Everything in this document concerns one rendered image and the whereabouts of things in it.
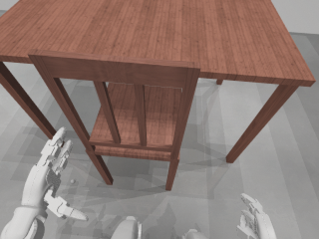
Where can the left robot shin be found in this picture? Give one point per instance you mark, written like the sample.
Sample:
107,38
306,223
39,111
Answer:
130,218

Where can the left robot forearm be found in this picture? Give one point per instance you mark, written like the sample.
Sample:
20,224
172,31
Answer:
27,223

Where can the table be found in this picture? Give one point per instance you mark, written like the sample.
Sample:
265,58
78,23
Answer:
233,40

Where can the left robot hand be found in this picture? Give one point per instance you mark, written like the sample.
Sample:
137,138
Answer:
45,174

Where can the chair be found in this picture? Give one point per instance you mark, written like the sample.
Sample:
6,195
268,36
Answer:
143,111

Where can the right robot hand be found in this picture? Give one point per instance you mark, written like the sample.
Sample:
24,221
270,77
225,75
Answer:
260,225

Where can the robot left thigh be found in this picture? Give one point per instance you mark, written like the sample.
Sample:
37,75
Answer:
129,229

